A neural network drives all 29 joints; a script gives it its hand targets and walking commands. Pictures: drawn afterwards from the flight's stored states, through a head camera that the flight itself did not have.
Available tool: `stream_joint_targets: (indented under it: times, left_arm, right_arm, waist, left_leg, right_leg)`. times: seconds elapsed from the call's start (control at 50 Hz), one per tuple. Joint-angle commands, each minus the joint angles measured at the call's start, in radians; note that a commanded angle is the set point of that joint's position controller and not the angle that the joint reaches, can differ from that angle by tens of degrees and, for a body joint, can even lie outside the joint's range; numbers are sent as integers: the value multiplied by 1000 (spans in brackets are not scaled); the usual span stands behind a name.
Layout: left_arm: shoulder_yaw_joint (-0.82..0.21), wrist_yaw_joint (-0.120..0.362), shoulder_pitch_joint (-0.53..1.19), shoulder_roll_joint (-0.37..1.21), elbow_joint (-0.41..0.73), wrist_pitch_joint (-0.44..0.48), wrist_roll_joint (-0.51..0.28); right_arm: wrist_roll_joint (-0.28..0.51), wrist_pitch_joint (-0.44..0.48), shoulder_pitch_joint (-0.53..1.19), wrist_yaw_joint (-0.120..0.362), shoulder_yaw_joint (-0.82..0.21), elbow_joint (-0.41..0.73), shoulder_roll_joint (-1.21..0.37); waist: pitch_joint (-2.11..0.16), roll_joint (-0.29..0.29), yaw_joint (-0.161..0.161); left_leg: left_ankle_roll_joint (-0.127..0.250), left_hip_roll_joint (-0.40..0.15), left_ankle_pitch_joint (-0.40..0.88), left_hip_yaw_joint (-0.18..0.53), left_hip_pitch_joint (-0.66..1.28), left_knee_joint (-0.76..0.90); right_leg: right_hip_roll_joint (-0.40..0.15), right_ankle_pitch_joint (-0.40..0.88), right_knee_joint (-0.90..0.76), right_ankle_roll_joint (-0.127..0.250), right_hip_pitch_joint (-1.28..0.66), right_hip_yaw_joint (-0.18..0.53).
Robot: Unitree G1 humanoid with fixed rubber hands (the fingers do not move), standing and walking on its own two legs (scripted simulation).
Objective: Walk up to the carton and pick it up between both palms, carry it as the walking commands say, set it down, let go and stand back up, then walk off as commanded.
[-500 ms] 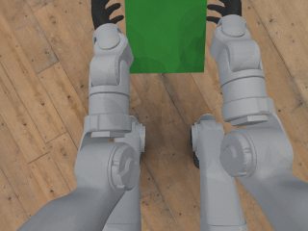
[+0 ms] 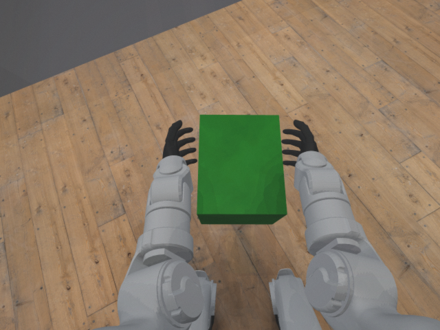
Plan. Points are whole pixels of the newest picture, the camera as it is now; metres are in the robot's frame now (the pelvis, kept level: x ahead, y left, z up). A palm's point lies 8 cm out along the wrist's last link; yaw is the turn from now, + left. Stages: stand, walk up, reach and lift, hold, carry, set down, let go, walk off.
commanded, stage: reach and lift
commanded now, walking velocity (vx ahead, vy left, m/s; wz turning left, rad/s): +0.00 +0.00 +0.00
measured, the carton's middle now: (238, 172) +0.45 +0.00 -0.10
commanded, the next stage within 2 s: none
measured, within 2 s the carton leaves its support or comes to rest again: neither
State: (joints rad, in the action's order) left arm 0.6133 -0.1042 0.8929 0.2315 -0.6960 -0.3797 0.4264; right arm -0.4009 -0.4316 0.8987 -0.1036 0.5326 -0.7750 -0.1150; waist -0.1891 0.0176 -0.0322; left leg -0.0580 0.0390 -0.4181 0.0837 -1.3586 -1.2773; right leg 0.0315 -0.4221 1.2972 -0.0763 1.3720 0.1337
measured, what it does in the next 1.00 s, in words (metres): rises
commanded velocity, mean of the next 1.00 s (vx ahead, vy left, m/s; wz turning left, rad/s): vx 0.00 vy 0.00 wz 0.00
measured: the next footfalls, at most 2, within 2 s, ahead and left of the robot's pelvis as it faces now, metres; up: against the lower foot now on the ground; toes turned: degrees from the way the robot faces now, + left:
none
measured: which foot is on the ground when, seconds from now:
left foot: down 0.00-1.00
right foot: down 0.00-1.00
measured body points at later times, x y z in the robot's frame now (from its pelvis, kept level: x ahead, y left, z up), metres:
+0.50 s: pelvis +0.04 -0.01 +0.08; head +0.20 -0.02 +0.50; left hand +0.44 +0.13 +0.05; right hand +0.43 -0.13 +0.03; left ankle +0.09 +0.15 -0.60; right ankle +0.09 -0.15 -0.60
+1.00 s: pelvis +0.05 +0.00 +0.12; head +0.12 -0.01 +0.57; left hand +0.42 +0.13 +0.14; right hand +0.40 -0.12 +0.10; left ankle +0.09 +0.15 -0.60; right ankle +0.09 -0.15 -0.60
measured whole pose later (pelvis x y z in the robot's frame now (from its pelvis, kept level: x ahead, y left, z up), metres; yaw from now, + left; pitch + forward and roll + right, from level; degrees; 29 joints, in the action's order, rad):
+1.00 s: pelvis +0.05 +0.00 +0.12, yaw +0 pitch +12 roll +1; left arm 0.39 -0.05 0.54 0.25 -0.49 -0.40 0.36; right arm -0.35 -0.43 0.47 -0.06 0.38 -0.51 -0.22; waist -0.06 0.01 -0.03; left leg -0.05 0.01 -0.21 0.10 -0.58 -0.58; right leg -0.01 -0.22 0.61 -0.05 0.59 0.11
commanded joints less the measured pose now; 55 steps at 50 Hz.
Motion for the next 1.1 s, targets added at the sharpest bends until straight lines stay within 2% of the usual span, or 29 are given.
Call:
stream_joint_targets:
  times: [0.0, 0.02, 0.04, 0.06, 0.08, 0.1, 0.12, 0.2, 0.22, 0.3, 0.32, 0.34, 0.36, 0.46, 0.5, 0.52, 0.54, 0.56, 0.58, 0.6, 0.68, 0.74, 0.82, 0.86, 0.9, 0.94, 0.98, 1.02, 1.08]
  left_arm:
    - [-411, 291, 464, 966, -213, -5, -116]
    - [-421, 289, 435, 964, -196, 7, -119]
    - [-416, 287, 448, 952, -179, 9, -117]
    - [-383, 291, 376, 959, -240, 2, -77]
    - [-386, 289, 361, 951, -212, 17, -79]
    - [-418, 290, 324, 978, -209, 22, -74]
    - [-416, 291, 312, 964, -180, 34, -70]
    - [-564, 296, 275, 1011, -74, 76, -103]
    - [-596, 297, 262, 1005, -41, 81, -111]
    - [-689, 299, 238, 1011, 41, 92, -147]
    - [-695, 301, 195, 1020, 36, 90, -147]
    - [-684, 305, 183, 1013, 4, 80, -136]
    - [-686, 311, 173, 1000, 26, 84, -138]
    - [-737, 314, 86, 1049, 62, 56, -160]
    - [-721, 316, -3, 1046, 14, 46, -165]
    - [-704, 312, 3, 1057, 13, 38, -161]
    - [-699, 311, 22, 1029, 30, 43, -161]
    - [-722, 312, 21, 1064, 55, 43, -173]
    - [-738, 312, -13, 1072, 51, 39, -186]
    - [-749, 308, -27, 1091, 44, 36, -193]
    - [-703, 306, -153, 1083, -19, 16, -161]
    - [-739, 310, -22, 1076, 104, 31, -199]
    - [-739, 313, -99, 1102, 14, -1, -201]
    - [-758, 311, -88, 1091, 39, -15, -216]
    - [-775, 314, -17, 1102, 75, -26, -240]
    - [-755, 313, -17, 1088, 60, -43, -233]
    - [-743, 310, -30, 1081, 27, -62, -215]
    - [-708, 311, -70, 1075, -15, -82, -213]
    - [-699, 309, -67, 1093, -41, -104, -220]
  right_arm:
    - [110, 76, 527, 268, -368, -95, -1099]
    - [114, 83, 516, 271, -383, -72, -1101]
    - [113, 86, 497, 268, -370, -89, -1095]
    - [89, 93, 486, 262, -358, -74, -1078]
    - [71, 98, 461, 258, -369, -62, -1092]
    - [86, 113, 438, 256, -392, -37, -1093]
    - [87, 116, 419, 259, -415, -31, -1103]
    - [126, 164, 377, 262, -525, 70, -1128]
    - [150, 167, 392, 262, -571, 103, -1159]
    - [159, 168, 329, 263, -664, 140, -1141]
    - [171, 172, 328, 260, -698, 167, -1156]
    - [147, 164, 272, 262, -652, 116, -1151]
    - [160, 165, 304, 269, -678, 146, -1151]
    - [172, 149, 208, 288, -688, 172, -1128]
    - [183, 141, 189, 285, -716, 209, -1117]
    - [157, 126, 155, 287, -681, 162, -1120]
    - [161, 128, 160, 291, -666, 155, -1101]
    - [158, 128, 102, 294, -672, 150, -1105]
    - [183, 135, 138, 296, -696, 201, -1109]
    - [184, 136, 125, 298, -694, 195, -1094]
    - [161, 111, 65, 301, -684, 203, -1079]
    - [188, 112, 94, 307, -703, 222, -1104]
    - [185, 103, 126, 303, -699, 272, -1061]
    - [210, 82, 131, 304, -721, 273, -1094]
    - [205, 66, 146, 306, -716, 270, -1098]
    - [229, 49, 188, 311, -724, 274, -1098]
    - [212, 39, 166, 307, -684, 241, -1086]
    - [234, 23, 212, 307, -699, 284, -1077]
    - [246, 5, 237, 298, -704, 306, -1071]
  waist:
    - [-477, -70, -1]
    - [-494, -99, 10]
    - [-484, -67, 7]
    - [-444, -58, -24]
    - [-438, -112, 5]
    - [-484, -51, -9]
    - [-480, -78, -18]
    - [-588, -41, 5]
    - [-614, -62, -19]
    - [-654, -63, -6]
    - [-710, -73, -23]
    - [-648, -66, 0]
    - [-651, -86, -14]
    - [-579, -18, -7]
    - [-537, -49, -20]
    - [-503, -50, -3]
    - [-463, -29, -20]
    - [-447, -8, 11]
    - [-477, 1, -13]
    - [-470, 5, 6]
    - [-408, -34, -3]
    - [-419, -39, -6]
    - [-367, -15, -3]
    - [-382, -48, 0]
    - [-388, -26, 12]
    - [-332, -44, -9]
    - [-266, -8, 0]
    - [-247, -25, -32]
    - [-244, -15, -25]
  left_leg:
    - [52, 135, 71, -127, 414, 261]
    - [56, 124, 117, -104, 454, 281]
    - [53, 121, 116, -109, 461, 302]
    - [52, 125, 137, -110, 443, 309]
    - [59, 120, 159, -96, 449, 314]
    - [48, 124, 211, -104, 491, 323]
    - [53, 120, 250, -101, 482, 333]
    - [42, 110, 394, -88, 587, 353]
    - [45, 114, 396, -94, 595, 365]
    - [35, 121, 402, -97, 635, 395]
    - [34, 124, 428, -101, 671, 397]
    - [36, 117, 403, -96, 645, 418]
    - [38, 116, 380, -92, 651, 423]
    - [32, 115, 469, -87, 771, 499]
    - [45, 112, 474, -85, 813, 536]
    - [43, 108, 451, -75, 811, 547]
    - [43, 107, 446, -73, 816, 569]
    - [39, 107, 490, -70, 849, 572]
    - [37, 107, 508, -69, 890, 591]
    - [31, 103, 547, -55, 878, 596]
    - [36, 105, 555, -52, 922, 645]
    - [37, 103, 513, -50, 961, 667]
    - [33, 106, 485, -49, 992, 695]
    - [42, 101, 449, -44, 1053, 719]
    - [32, 99, 403, -45, 1091, 749]
    - [41, 100, 358, -49, 1080, 774]
    - [40, 99, 353, -48, 1090, 786]
    - [45, 101, 323, -52, 1111, 804]
    - [43, 104, 341, -47, 1128, 820]
  right_leg:
    - [152, 45, -287, 34, -369, -184]
    - [153, 82, -300, 30, -375, -182]
    - [148, 87, -323, 37, -403, -174]
    - [145, 97, -334, 36, -406, -163]
    - [144, 116, -352, 33, -414, -163]
    - [141, 176, -361, 36, -470, -146]
    - [143, 225, -370, 33, -487, -148]
    - [141, 356, -401, 28, -545, -126]
    - [141, 371, -411, 19, -603, -123]
    - [141, 406, -428, 18, -705, -112]
    - [135, 428, -439, 16, -741, -103]
    - [138, 418, -449, 21, -728, -109]
    - [133, 383, -462, 17, -739, -105]
    - [135, 419, -539, 41, -749, -103]
    - [127, 421, -581, 39, -796, -102]
    - [128, 393, -586, 45, -775, -109]
    - [125, 375, -598, 50, -771, -102]
    - [126, 415, -606, 56, -754, -104]
    - [128, 425, -620, 61, -799, -102]
    - [130, 467, -619, 71, -805, -97]
    - [119, 458, -672, 63, -848, -105]
    - [119, 426, -687, 69, -893, -98]
    - [113, 400, -718, 78, -925, -99]
    - [113, 355, -737, 67, -967, -108]
    - [110, 315, -759, 74, -984, -112]
    - [108, 281, -776, 68, -1016, -112]
    - [106, 280, -789, 75, -1005, -101]
    - [102, 230, -807, 67, -1041, -109]
    - [100, 257, -827, 73, -1102, -98]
